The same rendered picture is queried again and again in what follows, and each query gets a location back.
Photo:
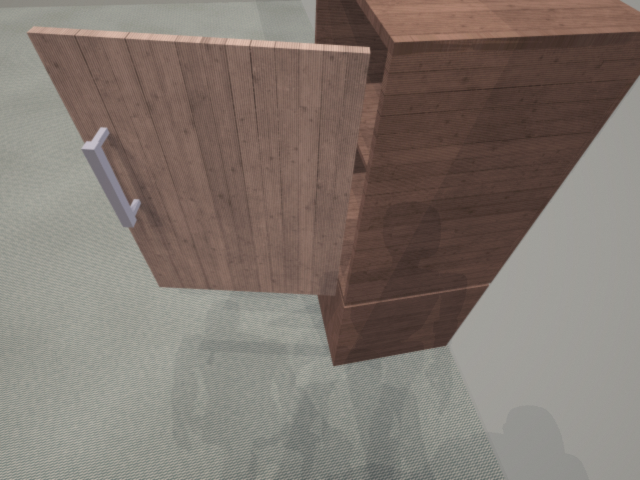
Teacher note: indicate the cupboard door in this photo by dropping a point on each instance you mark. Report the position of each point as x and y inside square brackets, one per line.
[240, 151]

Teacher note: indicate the handle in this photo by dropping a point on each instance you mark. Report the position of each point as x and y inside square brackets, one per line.
[108, 181]

